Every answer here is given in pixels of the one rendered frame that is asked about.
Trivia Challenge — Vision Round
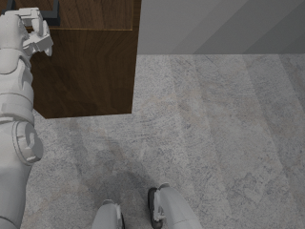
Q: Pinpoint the cabinet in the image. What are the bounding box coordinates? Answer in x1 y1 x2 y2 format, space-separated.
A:
25 0 142 119

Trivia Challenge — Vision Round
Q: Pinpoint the handle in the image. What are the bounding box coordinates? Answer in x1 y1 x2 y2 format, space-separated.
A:
1 0 61 26

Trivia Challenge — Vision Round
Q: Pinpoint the robot left thigh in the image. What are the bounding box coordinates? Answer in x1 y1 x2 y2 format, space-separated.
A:
91 203 122 229

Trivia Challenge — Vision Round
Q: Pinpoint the left robot forearm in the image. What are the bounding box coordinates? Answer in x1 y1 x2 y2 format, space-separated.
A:
0 49 35 128

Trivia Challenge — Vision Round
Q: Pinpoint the drawer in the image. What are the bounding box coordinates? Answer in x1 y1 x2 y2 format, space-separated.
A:
0 0 132 30

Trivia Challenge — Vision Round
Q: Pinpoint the left robot upper arm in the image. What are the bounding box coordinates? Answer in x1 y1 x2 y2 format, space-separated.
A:
0 120 44 229

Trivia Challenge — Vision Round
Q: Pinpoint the right robot shin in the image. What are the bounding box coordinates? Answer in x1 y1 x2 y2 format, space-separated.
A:
153 182 171 220

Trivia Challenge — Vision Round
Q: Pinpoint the robot left hand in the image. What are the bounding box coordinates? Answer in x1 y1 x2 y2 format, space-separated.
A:
0 8 53 60

